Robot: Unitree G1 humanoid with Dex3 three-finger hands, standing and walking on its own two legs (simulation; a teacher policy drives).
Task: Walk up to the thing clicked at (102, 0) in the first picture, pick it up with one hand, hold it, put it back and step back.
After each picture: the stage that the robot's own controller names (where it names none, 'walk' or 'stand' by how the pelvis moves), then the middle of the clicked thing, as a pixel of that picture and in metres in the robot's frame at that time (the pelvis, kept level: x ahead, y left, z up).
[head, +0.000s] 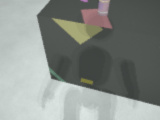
stand; (103, 5) +0.95 -0.13 -0.01
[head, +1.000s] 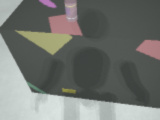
walk; (71, 10) +0.85 +0.11 +0.02
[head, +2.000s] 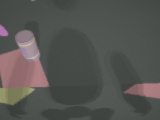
stand; (28, 46) +0.49 +0.24 +0.02
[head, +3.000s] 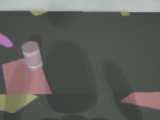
stand; (32, 56) +0.50 +0.22 +0.00
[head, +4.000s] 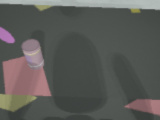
stand; (33, 55) +0.48 +0.22 +0.00
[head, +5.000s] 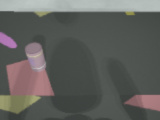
stand; (36, 57) +0.50 +0.22 -0.01
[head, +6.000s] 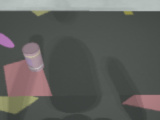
stand; (33, 57) +0.50 +0.22 -0.01
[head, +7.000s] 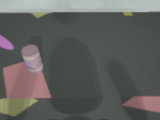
stand; (32, 59) +0.49 +0.23 -0.01
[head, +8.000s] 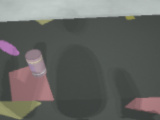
rise first; (36, 63) +0.48 +0.25 -0.01
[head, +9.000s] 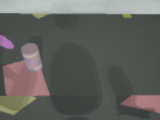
go down; (32, 58) +0.50 +0.24 +0.00
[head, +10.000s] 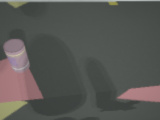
go down; (17, 56) +0.47 +0.23 +0.02
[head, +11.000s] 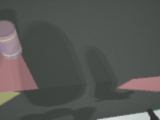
close in; (7, 41) +0.47 +0.23 +0.05
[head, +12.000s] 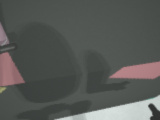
close; out of the picture +0.50 +0.25 +0.07
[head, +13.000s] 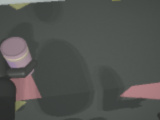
lift; (19, 58) +0.38 +0.19 +0.13
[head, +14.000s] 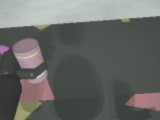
hold; (31, 61) +0.33 +0.17 +0.19
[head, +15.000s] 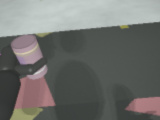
hold; (30, 57) +0.33 +0.16 +0.22
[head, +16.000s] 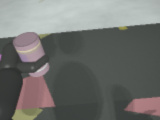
hold; (32, 55) +0.33 +0.15 +0.23
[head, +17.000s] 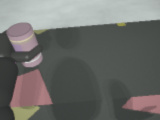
crouch; (26, 45) +0.36 +0.17 +0.23
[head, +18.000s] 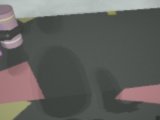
crouch; (6, 27) +0.46 +0.22 +0.21
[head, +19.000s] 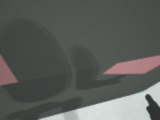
lower; out of the picture +0.51 +0.25 +0.07
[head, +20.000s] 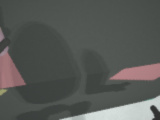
lower; out of the picture +0.48 +0.25 +0.06
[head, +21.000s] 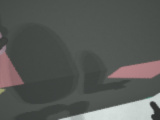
lower; out of the picture +0.48 +0.25 +0.07
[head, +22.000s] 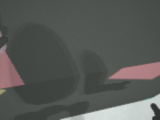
lower; out of the picture +0.49 +0.25 +0.07
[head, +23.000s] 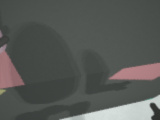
open; out of the picture +0.49 +0.25 +0.07
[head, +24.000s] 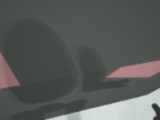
sink last; out of the picture +0.48 +0.25 +0.07
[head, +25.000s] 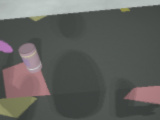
sink last; (31, 58) +0.49 +0.26 +0.04
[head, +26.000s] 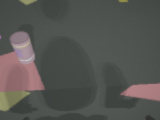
stand; (23, 48) +0.49 +0.25 +0.04
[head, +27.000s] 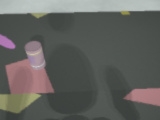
stand; (35, 55) +0.51 +0.22 +0.01
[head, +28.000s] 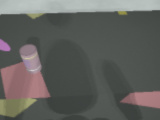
stand; (31, 59) +0.49 +0.23 -0.01
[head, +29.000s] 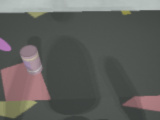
stand; (31, 60) +0.48 +0.22 -0.01
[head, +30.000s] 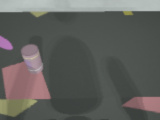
stand; (32, 59) +0.49 +0.23 -0.01
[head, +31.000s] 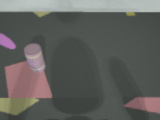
stand; (35, 58) +0.49 +0.22 -0.01
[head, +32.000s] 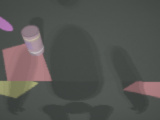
walk; (33, 41) +0.53 +0.22 +0.00
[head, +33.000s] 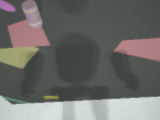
walk; (32, 14) +0.69 +0.27 +0.01
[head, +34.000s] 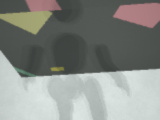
walk; out of the picture +0.96 +0.24 +0.01
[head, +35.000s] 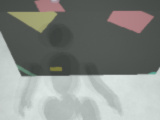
stand; out of the picture +1.12 +0.23 +0.01
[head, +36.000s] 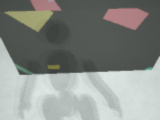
stand; out of the picture +1.14 +0.24 -0.01
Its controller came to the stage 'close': yes
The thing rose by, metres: 0.24
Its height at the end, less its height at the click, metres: +0.00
